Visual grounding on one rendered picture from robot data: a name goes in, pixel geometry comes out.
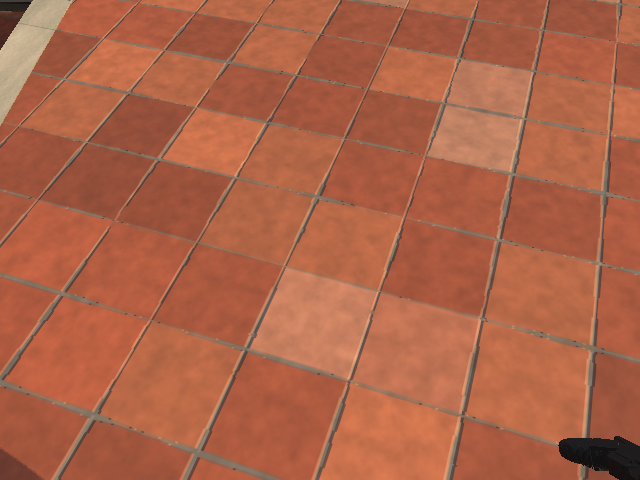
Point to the right robot hand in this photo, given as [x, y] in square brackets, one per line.
[619, 456]

